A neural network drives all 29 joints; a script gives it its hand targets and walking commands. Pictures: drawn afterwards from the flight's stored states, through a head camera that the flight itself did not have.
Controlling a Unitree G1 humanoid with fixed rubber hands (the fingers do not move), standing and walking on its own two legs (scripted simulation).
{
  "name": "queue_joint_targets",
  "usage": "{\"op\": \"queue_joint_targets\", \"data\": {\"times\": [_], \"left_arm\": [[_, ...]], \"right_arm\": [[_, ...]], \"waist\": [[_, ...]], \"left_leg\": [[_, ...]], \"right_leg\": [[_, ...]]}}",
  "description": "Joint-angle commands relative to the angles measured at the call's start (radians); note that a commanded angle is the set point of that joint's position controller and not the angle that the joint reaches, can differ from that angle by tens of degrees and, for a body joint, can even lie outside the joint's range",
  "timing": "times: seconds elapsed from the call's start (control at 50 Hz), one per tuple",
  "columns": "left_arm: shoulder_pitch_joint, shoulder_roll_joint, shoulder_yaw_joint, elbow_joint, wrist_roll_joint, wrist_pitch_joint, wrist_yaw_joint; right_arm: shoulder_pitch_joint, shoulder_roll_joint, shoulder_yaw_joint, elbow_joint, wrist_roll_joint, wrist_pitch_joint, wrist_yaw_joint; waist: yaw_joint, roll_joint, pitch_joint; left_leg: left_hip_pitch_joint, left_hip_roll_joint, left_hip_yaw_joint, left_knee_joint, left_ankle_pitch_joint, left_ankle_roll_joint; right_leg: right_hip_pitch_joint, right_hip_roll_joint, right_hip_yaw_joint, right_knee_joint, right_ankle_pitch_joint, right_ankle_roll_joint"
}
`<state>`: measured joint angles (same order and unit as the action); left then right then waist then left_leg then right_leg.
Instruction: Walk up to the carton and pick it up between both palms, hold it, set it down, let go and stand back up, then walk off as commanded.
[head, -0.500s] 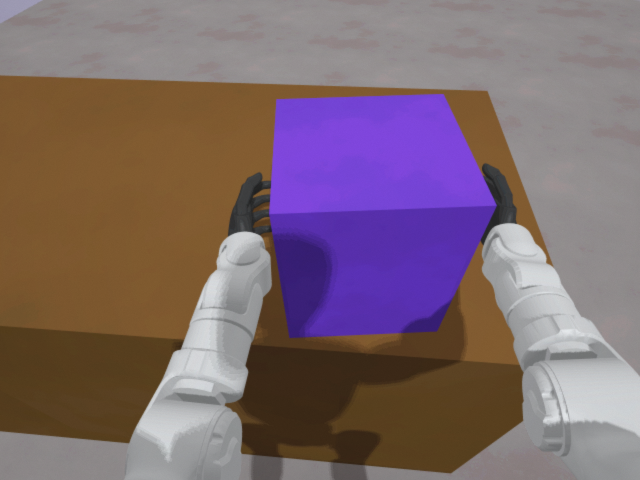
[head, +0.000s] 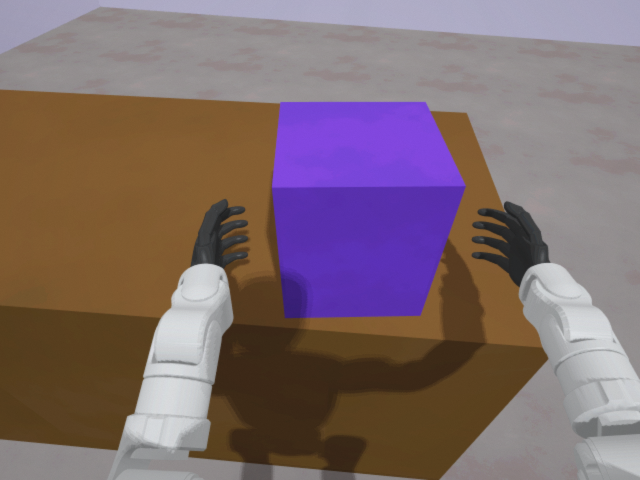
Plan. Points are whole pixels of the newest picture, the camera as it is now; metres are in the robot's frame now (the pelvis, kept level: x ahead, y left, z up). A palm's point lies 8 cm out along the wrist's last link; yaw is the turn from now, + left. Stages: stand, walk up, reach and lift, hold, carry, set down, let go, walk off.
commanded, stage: set down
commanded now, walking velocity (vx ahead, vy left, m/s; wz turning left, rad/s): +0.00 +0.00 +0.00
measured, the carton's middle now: (353, 213) +0.48 -0.01 +0.10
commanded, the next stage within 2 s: none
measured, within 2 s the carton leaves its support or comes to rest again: neither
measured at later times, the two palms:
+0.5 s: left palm (200, 304) +0.30 +0.17 +0.11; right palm (526, 325) +0.31 -0.22 +0.07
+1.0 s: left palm (185, 362) +0.23 +0.17 +0.10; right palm (550, 387) +0.24 -0.23 +0.06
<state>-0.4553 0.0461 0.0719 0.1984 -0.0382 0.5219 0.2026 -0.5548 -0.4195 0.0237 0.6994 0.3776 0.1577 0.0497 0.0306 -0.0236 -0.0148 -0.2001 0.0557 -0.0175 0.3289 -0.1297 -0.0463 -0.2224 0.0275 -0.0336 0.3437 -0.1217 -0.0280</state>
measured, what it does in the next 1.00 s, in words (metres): stands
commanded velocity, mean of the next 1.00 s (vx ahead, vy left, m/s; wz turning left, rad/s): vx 0.00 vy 0.00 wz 0.00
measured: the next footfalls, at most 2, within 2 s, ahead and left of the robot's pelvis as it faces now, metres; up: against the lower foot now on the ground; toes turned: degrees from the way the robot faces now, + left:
none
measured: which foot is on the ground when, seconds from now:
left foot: down 0.00-1.00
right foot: down 0.00-1.00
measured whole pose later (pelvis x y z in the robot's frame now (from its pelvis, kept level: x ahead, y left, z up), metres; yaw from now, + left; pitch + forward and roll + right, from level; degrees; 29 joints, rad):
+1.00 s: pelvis +0.00 +0.00 +0.00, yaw +0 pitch -1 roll +0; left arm 0.17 0.07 -0.08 -0.48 -0.08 0.63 0.23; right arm 0.16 -0.37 -0.02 0.05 0.36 0.19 0.04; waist 0.01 -0.04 -0.02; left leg -0.17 0.05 -0.02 0.32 -0.14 -0.05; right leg -0.18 0.03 -0.03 0.32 -0.12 -0.03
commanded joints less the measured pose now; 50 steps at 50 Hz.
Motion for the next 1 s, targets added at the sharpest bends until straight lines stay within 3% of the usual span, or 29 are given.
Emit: {"op": "queue_joint_targets", "data": {"times": [0.0, 0.04, 0.06, 0.08, 0.12, 0.18, 0.22, 0.26, 0.3, 0.32, 0.36, 0.38, 0.4, 0.44, 0.5, 0.52, 0.54, 0.56, 0.6, 0.64, 0.68, 0.7, 0.74, 0.82, 0.84, 0.9, 0.94, 0.96, 0.98], "left_arm": [[-0.259, 0.06, -0.031, -0.14, -0.063, -0.029, 0.017], [-0.283, 0.061, -0.032, -0.232, -0.04, -0.012, 0.024], [-0.251, 0.057, -0.026, -0.182, -0.049, -0.009, 0.014], [-0.279, 0.064, -0.032, -0.172, -0.033, -0.008, 0.018], [-0.208, 0.054, -0.024, -0.186, -0.03, -0.002, 0.013], [-0.341, 0.064, -0.031, -0.223, -0.036, -0.004, 0.026], [-0.203, 0.04, -0.041, -0.286, -0.025, -0.004, 0.033], [-0.191, 0.041, -0.032, -0.267, -0.022, 0.004, 0.029], [-0.056, 0.023, -0.073, -0.408, -0.025, 0.01, 0.028], [-0.057, 0.04, -0.057, -0.455, -0.024, 0.01, 0.032], [0.036, 0.023, -0.07, -0.538, -0.014, 0.022, 0.023], [-0.022, 0.047, -0.053, -0.525, -0.025, 0.033, 0.023], [0.13, 0.031, -0.061, -0.56, -0.024, 0.043, 0.014], [0.199, 0.041, -0.046, -0.628, -0.021, 0.054, 0.005], [0.339, 0.049, -0.051, -0.768, -0.029, 0.076, -0.015], [0.4, 0.029, -0.074, -0.851, -0.023, 0.078, -0.016], [0.352, 0.062, -0.059, -0.878, -0.022, 0.061, -0.012], [0.498, 0.021, -0.092, -0.867, -0.006, 0.06, -0.019], [0.535, 0.039, -0.095, -0.991, -0.026, 0.043, -0.015], [0.476, 0.035, -0.114, -0.946, -0.034, 0.031, -0.008], [0.441, 0.065, -0.145, -0.926, -0.067, 0.014, 0.011], [0.519, 0.046, -0.151, -0.923, -0.063, 0.007, 0.021], [0.447, 0.067, -0.178, -0.956, -0.084, 0.011, 0.038], [0.584, 0.037, -0.174, -0.914, -0.092, 0.035, 0.041], [0.585, 0.031, -0.147, -0.825, -0.068, 0.053, 0.038], [0.549, 0.069, -0.126, -0.825, -0.052, 0.072, 0.026], [0.505, 0.064, -0.09, -0.874, -0.047, 0.066, 0.038], [0.555, 0.062, -0.112, -0.822, -0.049, 0.083, 0.024], [0.535, 0.074, -0.084, -0.827, -0.043, 0.077, 0.029]], "right_arm": [[-0.326, -0.118, -0.033, -0.234, -0.004, -0.01, 0.019], [-0.292, -0.13, -0.07, -0.236, -0.009, 0.004, 0.029], [-0.265, -0.122, -0.058, -0.23, -0.007, 0.009, 0.028], [-0.272, -0.127, -0.072, -0.197, -0.014, 0.008, 0.034], [-0.215, -0.108, -0.071, -0.236, -0.01, 0.001, 0.028], [-0.336, -0.12, -0.102, -0.306, -0.032, -0.012, 0.023], [-0.198, -0.127, -0.11, -0.359, -0.027, -0.03, 0.018], [-0.188, -0.114, -0.115, -0.385, -0.023, -0.032, 0.01], [-0.073, -0.135, -0.118, -0.466, -0.005, -0.047, 0.013], [-0.097, -0.138, -0.122, -0.528, -0.019, -0.05, 0.006], [0.014, -0.147, -0.131, -0.519, 0.003, -0.056, -0.006], [-0.036, -0.156, -0.156, -0.543, -0.002, -0.052, -0.009], [0.101, -0.14, -0.153, -0.587, -0.004, -0.051, -0.017], [0.144, -0.146, -0.142, -0.676, 0.017, -0.049, -0.028], [0.271, -0.156, -0.155, -0.772, 0.029, -0.036, -0.034], [0.338, -0.15, -0.17, -0.822, 0.021, -0.039, -0.039], [0.291, -0.141, -0.163, -0.885, 0.03, -0.042, -0.043], [0.42, -0.14, -0.164, -0.835, 0.027, -0.042, -0.037], [0.45, -0.159, -0.191, -0.94, 0.028, -0.057, -0.032], [0.413, -0.142, -0.204, -0.899, 0.017, -0.044, -0.023], [0.385, -0.13, -0.228, -0.92, -0.013, -0.042, -0.015], [0.438, -0.125, -0.229, -0.931, -0.007, -0.045, -0.002], [0.411, -0.125, -0.238, -0.917, 0.007, -0.038, 0.002], [0.559, -0.132, -0.246, -0.896, -0.003, -0.032, 0.014], [0.569, -0.105, -0.215, -0.838, -0.013, -0.02, 0.005], [0.571, -0.079, -0.207, -0.861, -0.036, -0.005, -0.012], [0.492, -0.102, -0.201, -0.932, -0.009, -0.015, -0.012], [0.576, -0.08, -0.209, -0.917, -0.038, -0.005, -0.02], [0.56, -0.072, -0.207, -0.92, -0.049, -0.005, -0.019]], "waist": [[0.01, -0.097, -0.351], [-0.019, -0.014, -0.386], [-0.015, -0.071, -0.343], [-0.028, -0.026, -0.329], [-0.021, -0.053, -0.324], [-0.022, -0.017, -0.332], [-0.025, -0.094, -0.374], [-0.017, -0.066, -0.318], [-0.042, -0.044, -0.379], [-0.022, -0.05, -0.398], [-0.068, -0.024, -0.351], [-0.057, -0.027, -0.32], [-0.077, -0.061, -0.334], [-0.053, -0.082, -0.302], [-0.059, -0.093, -0.276], [-0.093, -0.091, -0.323], [-0.055, -0.067, -0.352], [-0.074, -0.039, -0.265], [-0.078, -0.061, -0.327], [-0.08, -0.01, -0.248], [-0.064, -0.033, -0.158], [-0.045, -0.038, -0.123], [-0.065, 0.017, -0.116], [-0.062, -0.018, -0.091], [-0.044, -0.017, -0.023], [-0.057, -0.031, -0.065], [-0.015, -0.024, -0.066], [-0.044, -0.08, -0.081], [-0.026, -0.068, -0.061]], "left_leg": [[0.032, -0.068, 0.047, 0.0, -0.002, 0.08], [0.068, -0.065, 0.035, -0.021, -0.044, 0.061], [0.057, -0.072, 0.033, -0.021, -0.042, 0.067], [0.035, -0.069, 0.027, -0.018, -0.059, 0.057], [0.068, -0.079, 0.03, -0.019, -0.078, 0.061], [0.038, -0.09, 0.029, -0.013, -0.137, 0.054], [0.117, -0.09, 0.015, 0.005, -0.05, 0.049], [0.093, -0.082, 0.021, -0.015, -0.07, 0.052], [0.145, -0.063, 0.015, -0.019, -0.002, 0.05], [0.128, -0.059, 0.012, -0.021, 0.008, 0.046], [0.176, -0.065, 0.01, -0.024, 0.081, 0.04], [0.127, -0.061, 0.013, -0.036, 0.016, 0.041], [0.158, -0.061, 0.019, -0.022, 0.098, 0.046], [0.179, -0.064, 0.011, -0.032, 0.122, 0.052], [0.226, -0.065, 0.025, -0.04, 0.191, 0.051], [0.253, -0.067, 0.009, -0.024, 0.239, 0.05], [0.252, -0.074, 0.023, -0.022, 0.256, 0.04], [0.271, -0.064, 0.009, -0.033, 0.271, 0.037], [0.295, -0.061, 0.005, -0.012, 0.331, 0.035], [0.24, -0.056, 0.009, -0.042, 0.182, 0.032], [0.174, -0.05, 0.013, -0.074, -0.022, 0.045], [0.189, -0.041, 0.003, -0.09, -0.04, 0.048], [0.18, -0.043, 0.009, -0.091, -0.12, 0.043], [0.222, -0.031, 0.014, -0.095, -0.113, 0.039], [0.184, -0.036, 0.03, -0.108, -0.157, 0.039], [0.21, -0.048, 0.05, -0.092, -0.124, 0.05], [0.202, -0.05, 0.06, -0.099, -0.089, 0.047], [0.2, -0.052, 0.056, -0.092, -0.099, 0.053], [0.19, -0.052, 0.065, -0.09, -0.087, 0.06]], "right_leg": [[0.085, 0.006, 0.084, -0.05, -0.111, 0.032], [0.087, -0.002, 0.079, -0.054, -0.126, 0.027], [0.071, -0.001, 0.074, -0.065, -0.136, 0.032], [0.076, -0.005, 0.089, -0.071, -0.158, 0.027], [0.073, -0.001, 0.075, -0.072, -0.168, 0.023], [0.001, -0.023, 0.095, -0.074, -0.253, 0.016], [0.033, -0.031, 0.098, -0.086, -0.176, 0.016], [0.027, -0.023, 0.083, -0.079, -0.177, 0.022], [0.096, 0.009, 0.056, -0.051, -0.028, 0.035], [0.128, 0.006, 0.051, -0.049, -0.008, 0.032], [0.141, 0.018, 0.042, -0.052, 0.073, 0.031], [0.114, 0.004, 0.059, -0.062, -0.002, 0.03], [0.177, -0.01, 0.075, -0.068, 0.075, 0.044], [0.175, 0.01, 0.042, -0.057, 0.125, 0.031], [0.181, 0.015, 0.041, -0.068, 0.165, 0.032], [0.22, 0.017, 0.037, -0.062, 0.225, 0.028], [0.204, 0.018, 0.041, -0.053, 0.227, 0.033], [0.191, 0.017, 0.034, -0.061, 0.234, 0.019], [0.217, 0.024, 0.03, -0.057, 0.278, 0.019], [0.146, 0.011, 0.043, -0.077, 0.124, 0.005], [0.09, 0.001, 0.057, -0.092, -0.063, 0.001], [0.07, 0.005, 0.052, -0.098, -0.081, -0.007], [0.045, -0.006, 0.071, -0.099, -0.146, -0.006], [0.057, 0.0, 0.067, -0.11, -0.126, -0.004], [0.056, 0.0, 0.064, -0.116, -0.164, 0.001], [0.091, -0.035, 0.094, -0.125, -0.17, 0.017], [0.076, -0.022, 0.082, -0.12, -0.192, 0.02], [0.11, -0.035, 0.094, -0.139, -0.184, 0.026], [0.102, -0.048, 0.108, -0.136, -0.201, 0.03]]}}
